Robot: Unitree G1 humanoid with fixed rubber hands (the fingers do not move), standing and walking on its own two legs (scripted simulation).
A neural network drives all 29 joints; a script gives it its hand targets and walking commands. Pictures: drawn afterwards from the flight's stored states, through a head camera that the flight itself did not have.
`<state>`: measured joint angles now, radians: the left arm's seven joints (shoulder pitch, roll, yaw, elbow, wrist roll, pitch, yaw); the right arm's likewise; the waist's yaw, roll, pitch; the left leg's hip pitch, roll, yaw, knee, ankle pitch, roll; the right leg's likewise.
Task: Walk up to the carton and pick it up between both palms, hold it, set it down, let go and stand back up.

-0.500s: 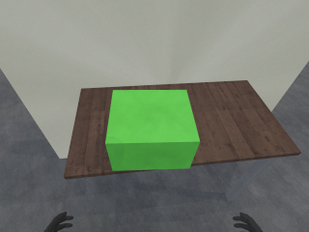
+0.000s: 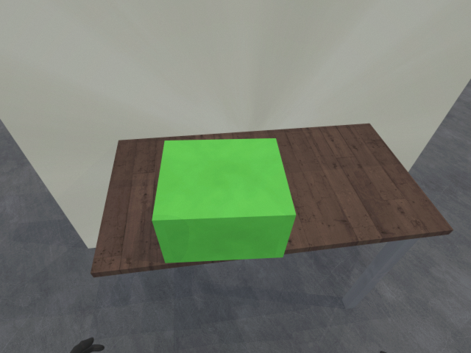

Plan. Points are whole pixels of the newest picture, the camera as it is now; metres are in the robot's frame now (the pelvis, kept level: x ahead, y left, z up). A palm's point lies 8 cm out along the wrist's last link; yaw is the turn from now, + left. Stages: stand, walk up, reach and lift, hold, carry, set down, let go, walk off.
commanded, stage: walk up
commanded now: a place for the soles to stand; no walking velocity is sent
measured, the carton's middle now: (222, 198) +0.47 +0.02 -0.05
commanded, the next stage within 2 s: none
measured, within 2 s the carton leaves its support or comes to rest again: neither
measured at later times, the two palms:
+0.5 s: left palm out of the picture +0.14 +0.24 -0.10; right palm (388, 335) +0.18 -0.27 -0.08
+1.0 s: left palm out of the picture +0.12 +0.25 -0.09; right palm (379, 320) +0.21 -0.27 -0.08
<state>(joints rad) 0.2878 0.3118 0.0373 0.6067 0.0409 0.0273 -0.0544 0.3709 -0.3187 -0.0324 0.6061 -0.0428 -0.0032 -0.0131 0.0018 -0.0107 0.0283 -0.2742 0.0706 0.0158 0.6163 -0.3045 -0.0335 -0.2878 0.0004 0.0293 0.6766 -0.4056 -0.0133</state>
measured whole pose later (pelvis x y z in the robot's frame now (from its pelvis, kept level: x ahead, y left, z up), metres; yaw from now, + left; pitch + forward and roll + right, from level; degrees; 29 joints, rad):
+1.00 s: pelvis +0.05 -0.03 +0.00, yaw +10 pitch -2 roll -1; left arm 0.25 0.30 0.00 0.65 0.01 0.03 -0.01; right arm 0.28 -0.27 -0.02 0.61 -0.01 0.00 -0.02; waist 0.01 -0.01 0.06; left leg -0.32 -0.04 -0.10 0.61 -0.25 0.00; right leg -0.14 -0.01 -0.16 0.56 -0.38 -0.03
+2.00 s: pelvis +0.05 -0.03 -0.01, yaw +15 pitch -2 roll -1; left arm 0.31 0.33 0.02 0.65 0.02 0.06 -0.01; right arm 0.29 -0.29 -0.03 0.59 -0.02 0.01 -0.02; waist 0.03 -0.01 0.06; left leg -0.37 -0.10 -0.17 0.70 -0.28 0.00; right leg -0.16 -0.05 -0.22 0.66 -0.45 -0.02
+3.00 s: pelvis +0.05 -0.02 +0.02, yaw +3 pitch -3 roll +0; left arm 0.16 0.27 0.06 0.62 -0.11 -0.07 0.01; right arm 0.07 -0.19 -0.04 0.84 0.04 -0.34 0.02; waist 0.05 -0.03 0.03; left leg -0.20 0.01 0.02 0.43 -0.18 0.00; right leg -0.08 0.01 -0.03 0.41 -0.28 -0.02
